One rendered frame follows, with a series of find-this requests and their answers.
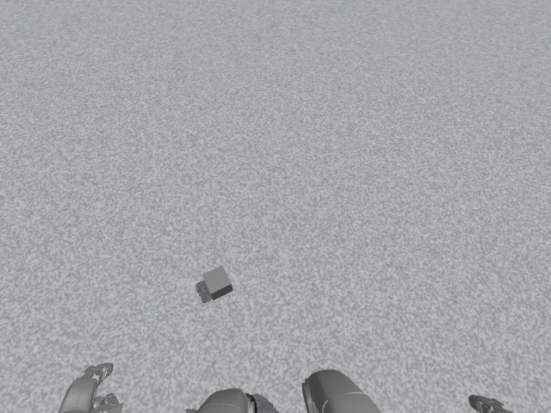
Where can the right robot hand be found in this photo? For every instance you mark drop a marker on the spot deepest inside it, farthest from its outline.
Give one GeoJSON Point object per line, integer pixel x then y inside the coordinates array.
{"type": "Point", "coordinates": [487, 405]}

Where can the left robot hand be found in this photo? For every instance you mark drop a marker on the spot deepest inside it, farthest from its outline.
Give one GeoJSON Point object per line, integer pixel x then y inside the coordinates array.
{"type": "Point", "coordinates": [81, 393]}

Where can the cube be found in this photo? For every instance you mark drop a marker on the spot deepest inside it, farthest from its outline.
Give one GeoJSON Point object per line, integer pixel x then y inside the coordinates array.
{"type": "Point", "coordinates": [217, 282]}

